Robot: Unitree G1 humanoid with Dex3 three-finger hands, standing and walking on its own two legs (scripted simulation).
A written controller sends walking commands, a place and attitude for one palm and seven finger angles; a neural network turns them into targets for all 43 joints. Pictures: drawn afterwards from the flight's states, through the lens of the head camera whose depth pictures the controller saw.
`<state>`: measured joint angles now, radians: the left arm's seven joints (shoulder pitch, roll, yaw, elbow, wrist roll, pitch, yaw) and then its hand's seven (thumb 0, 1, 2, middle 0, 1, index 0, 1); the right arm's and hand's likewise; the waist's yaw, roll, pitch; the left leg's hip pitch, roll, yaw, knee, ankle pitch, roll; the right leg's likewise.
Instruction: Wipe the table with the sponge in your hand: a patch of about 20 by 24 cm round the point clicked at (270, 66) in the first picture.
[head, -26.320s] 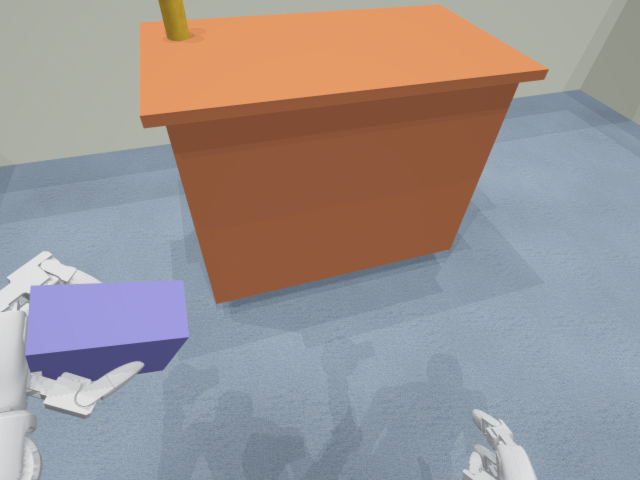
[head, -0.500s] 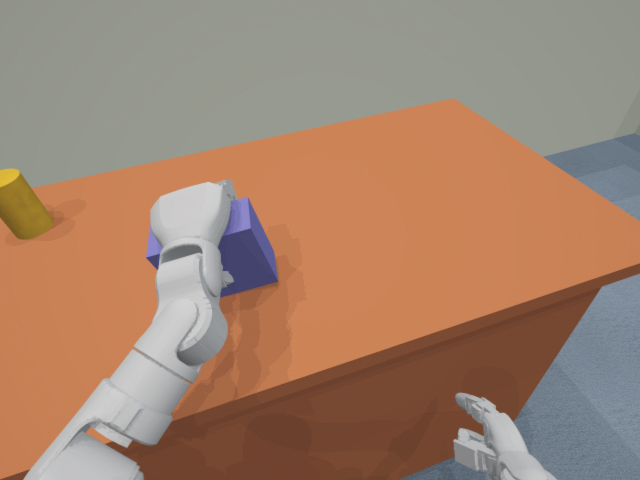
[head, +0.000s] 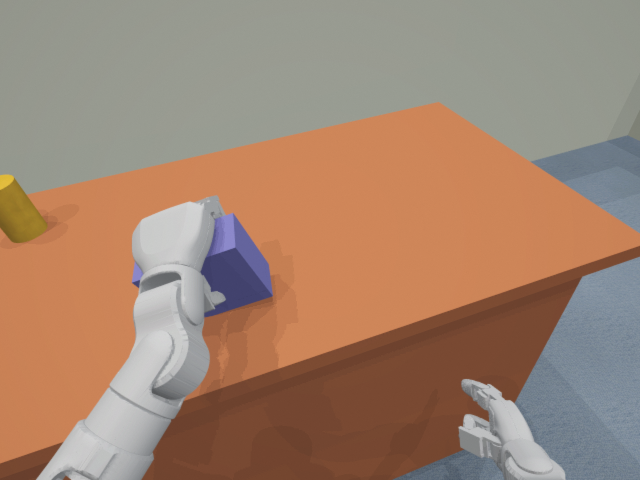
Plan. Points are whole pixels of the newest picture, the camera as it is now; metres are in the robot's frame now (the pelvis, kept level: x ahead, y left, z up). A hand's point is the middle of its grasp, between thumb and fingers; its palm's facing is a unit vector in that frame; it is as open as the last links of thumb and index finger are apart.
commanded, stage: slide back across to the middle lane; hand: left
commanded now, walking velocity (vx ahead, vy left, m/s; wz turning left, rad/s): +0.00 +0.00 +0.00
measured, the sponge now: (215, 279) +0.32 +0.19 +0.12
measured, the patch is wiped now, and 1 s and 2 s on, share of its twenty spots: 0.95 1.00 1.00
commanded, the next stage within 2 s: wipe forward along the middle lane in 0.72 s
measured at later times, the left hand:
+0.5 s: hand (177, 274) +0.28 +0.20 +0.17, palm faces +0.25 -0.29 -0.92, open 9.9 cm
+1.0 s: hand (124, 286) +0.27 +0.27 +0.16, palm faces +0.08 -0.08 -0.99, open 9.9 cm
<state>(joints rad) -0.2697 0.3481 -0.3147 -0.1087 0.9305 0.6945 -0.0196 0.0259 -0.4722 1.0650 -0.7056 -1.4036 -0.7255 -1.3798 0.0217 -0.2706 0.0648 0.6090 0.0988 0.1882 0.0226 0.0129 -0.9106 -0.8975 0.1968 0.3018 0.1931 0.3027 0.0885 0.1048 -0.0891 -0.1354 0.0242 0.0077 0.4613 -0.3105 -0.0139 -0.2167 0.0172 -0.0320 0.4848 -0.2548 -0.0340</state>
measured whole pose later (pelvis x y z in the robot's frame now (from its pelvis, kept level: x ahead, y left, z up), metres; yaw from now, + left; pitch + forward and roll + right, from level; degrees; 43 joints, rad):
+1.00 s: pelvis -0.03 +0.00 +0.00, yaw +1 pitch -3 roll +1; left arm -0.26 0.52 -0.17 -0.01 0.89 0.56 -0.16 -0.02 -0.49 1.07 -0.74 -1.37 -0.76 -1.34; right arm 0.05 -0.28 0.08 0.65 0.08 0.05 -0.07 0.01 -0.91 -0.90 0.20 0.30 0.19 0.30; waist 0.11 0.11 -0.03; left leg -0.13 0.02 -0.01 0.44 -0.26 -0.02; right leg -0.21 0.01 -0.04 0.47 -0.21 -0.04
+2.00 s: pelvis -0.01 +0.00 +0.01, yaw +1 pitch +2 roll +0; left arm -0.63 0.56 -0.11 0.58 0.96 0.31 -0.14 0.01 -0.51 1.07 -0.75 -1.36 -0.77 -1.33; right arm 0.16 -0.30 0.04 0.70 0.08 0.07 -0.08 0.01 -0.91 -0.90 0.20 0.30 0.20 0.30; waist 0.04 0.08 -0.05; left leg -0.19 0.02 -0.02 0.40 -0.24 -0.01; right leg -0.25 0.01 -0.05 0.39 -0.18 -0.03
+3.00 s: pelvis +0.01 +0.03 +0.01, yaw +0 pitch +5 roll -1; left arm -0.71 0.65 0.01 0.74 0.98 0.20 -0.11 0.01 -0.51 1.08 -0.75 -1.37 -0.76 -1.35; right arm 0.21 -0.30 0.02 0.71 0.08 0.10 -0.06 0.01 -0.91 -0.90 0.20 0.30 0.20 0.30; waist 0.00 0.07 -0.05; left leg -0.21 0.00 0.01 0.37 -0.26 0.02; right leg -0.26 0.00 -0.02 0.34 -0.18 0.00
